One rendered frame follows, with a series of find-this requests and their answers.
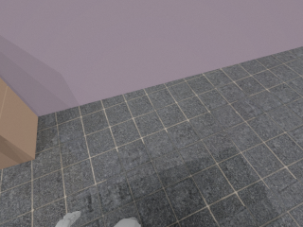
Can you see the robot left hand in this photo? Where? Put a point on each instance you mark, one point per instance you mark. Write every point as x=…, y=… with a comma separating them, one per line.
x=68, y=219

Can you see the cupboard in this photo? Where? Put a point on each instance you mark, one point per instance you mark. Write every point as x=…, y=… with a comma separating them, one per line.
x=18, y=129

